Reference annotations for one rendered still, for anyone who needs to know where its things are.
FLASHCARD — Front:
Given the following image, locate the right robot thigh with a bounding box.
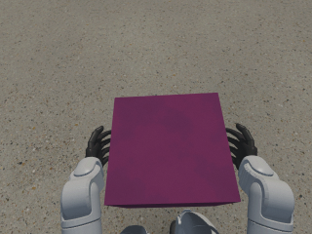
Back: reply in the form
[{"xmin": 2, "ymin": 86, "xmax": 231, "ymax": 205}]
[{"xmin": 175, "ymin": 212, "xmax": 219, "ymax": 234}]

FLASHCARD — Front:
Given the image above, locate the robot right hand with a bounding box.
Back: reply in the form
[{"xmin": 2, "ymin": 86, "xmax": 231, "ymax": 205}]
[{"xmin": 225, "ymin": 123, "xmax": 257, "ymax": 171}]

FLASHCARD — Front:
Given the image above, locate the robot right forearm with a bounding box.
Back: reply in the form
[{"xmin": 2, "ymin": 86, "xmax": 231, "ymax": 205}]
[{"xmin": 238, "ymin": 155, "xmax": 295, "ymax": 234}]

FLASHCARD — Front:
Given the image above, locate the robot left forearm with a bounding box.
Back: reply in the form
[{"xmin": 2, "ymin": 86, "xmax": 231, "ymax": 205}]
[{"xmin": 59, "ymin": 157, "xmax": 105, "ymax": 234}]

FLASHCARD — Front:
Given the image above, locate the carton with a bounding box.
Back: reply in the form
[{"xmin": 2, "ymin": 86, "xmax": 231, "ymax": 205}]
[{"xmin": 104, "ymin": 93, "xmax": 241, "ymax": 209}]

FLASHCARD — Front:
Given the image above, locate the robot left hand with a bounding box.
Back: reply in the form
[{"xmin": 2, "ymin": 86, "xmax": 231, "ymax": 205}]
[{"xmin": 85, "ymin": 126, "xmax": 112, "ymax": 167}]

